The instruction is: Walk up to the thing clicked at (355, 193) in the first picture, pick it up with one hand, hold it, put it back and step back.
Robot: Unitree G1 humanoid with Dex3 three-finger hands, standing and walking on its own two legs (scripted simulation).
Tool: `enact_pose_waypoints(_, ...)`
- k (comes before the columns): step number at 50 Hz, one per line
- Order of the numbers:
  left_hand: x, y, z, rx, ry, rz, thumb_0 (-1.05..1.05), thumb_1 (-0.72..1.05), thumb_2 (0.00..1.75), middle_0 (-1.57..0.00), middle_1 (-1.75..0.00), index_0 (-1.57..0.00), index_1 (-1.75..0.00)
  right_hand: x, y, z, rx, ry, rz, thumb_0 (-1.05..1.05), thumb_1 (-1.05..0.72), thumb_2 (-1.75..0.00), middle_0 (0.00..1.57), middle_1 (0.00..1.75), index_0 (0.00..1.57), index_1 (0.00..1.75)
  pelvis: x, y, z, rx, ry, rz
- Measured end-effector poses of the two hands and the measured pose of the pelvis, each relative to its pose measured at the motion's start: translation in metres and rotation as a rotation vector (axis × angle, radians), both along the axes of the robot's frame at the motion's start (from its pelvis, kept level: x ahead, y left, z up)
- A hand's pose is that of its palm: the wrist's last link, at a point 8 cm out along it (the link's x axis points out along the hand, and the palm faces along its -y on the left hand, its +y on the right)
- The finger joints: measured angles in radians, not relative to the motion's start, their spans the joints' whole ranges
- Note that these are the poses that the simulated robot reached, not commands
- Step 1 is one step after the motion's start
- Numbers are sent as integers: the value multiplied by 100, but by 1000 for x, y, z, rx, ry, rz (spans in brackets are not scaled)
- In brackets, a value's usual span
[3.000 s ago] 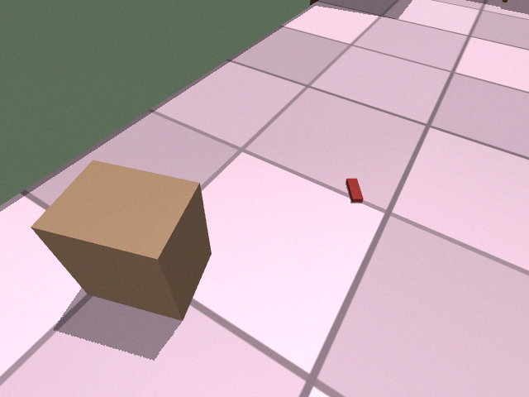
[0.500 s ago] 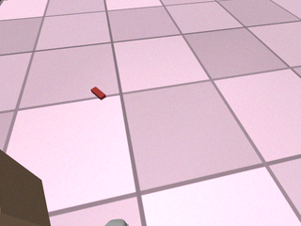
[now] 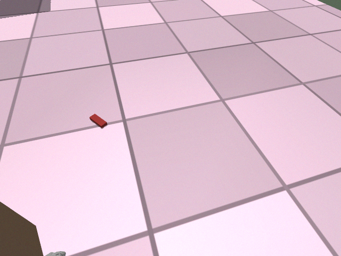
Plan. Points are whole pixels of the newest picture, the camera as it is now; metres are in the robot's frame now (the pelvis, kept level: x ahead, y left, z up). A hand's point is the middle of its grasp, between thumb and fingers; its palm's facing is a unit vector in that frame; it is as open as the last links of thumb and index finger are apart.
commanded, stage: walk up
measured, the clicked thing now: (98, 120) +1.23 +0.60 -0.76
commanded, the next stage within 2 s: stand in 0.08 s
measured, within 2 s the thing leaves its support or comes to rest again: neither
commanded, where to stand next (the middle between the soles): +0.06 +0.02 m, yaw +2 degrees
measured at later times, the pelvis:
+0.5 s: pelvis +0.00 +0.01 +0.01, yaw +1 degrees
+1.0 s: pelvis +0.01 +0.01 +0.01, yaw +2 degrees
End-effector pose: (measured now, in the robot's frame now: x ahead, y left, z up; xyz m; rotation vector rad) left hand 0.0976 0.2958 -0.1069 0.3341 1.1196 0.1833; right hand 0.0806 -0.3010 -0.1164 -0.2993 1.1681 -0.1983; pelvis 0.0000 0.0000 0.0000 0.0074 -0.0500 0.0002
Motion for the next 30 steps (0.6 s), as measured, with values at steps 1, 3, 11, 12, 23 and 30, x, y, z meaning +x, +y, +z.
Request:
enact_pose_waypoints(1, 1, 1, 0, 0, 2, 0, 1, 90, 90, -21, -30, -20, -30, -1, 0, 1, -3, 4, -5, 0, -90, -89, 21, 30, 21, 30, 0, 1, 1, 0, 0, -2)
enact_pose_waypoints(3, 2, 2, 1, -2, 7, 1, 1, 90, 90, -20, -30, -20, -30, -4, -1, 3, -8, 13, -12, 0, -90, -89, 21, 30, 21, 30, 0, 2, 2, -1, 1, -6)
enact_pose_waypoints(11, -2, 7, 0, -11, 40, 3, 1, 90, 90, -20, -30, -20, -30, -14, 4, 6, -14, 55, -26, 0, -90, -89, 21, 30, 21, 30, 0, 7, 7, 0, 3, 6)
enact_pose_waypoints(12, -3, 8, 0, -11, 44, 6, 1, 90, 90, -20, -30, -20, -30, -15, 5, 6, -13, 59, -25, 0, -90, -89, 21, 30, 21, 30, 0, 7, 8, 0, 3, 8)
enact_pose_waypoints(23, -30, 13, -2, -8, 101, 40, 1, 90, 90, -20, -30, -20, -30, -9, 14, 5, 3, 70, -10, 0, -90, -89, 21, 30, 21, 30, -1, 9, 10, -1, 8, 20)
enact_pose_waypoints(30, -42, 14, -4, -8, 130, 57, 1, 90, 90, -20, -30, -20, -30, -3, 16, 5, 5, 71, 1, 0, -90, -89, 21, 30, 21, 30, 1, 9, 10, -3, 15, 26)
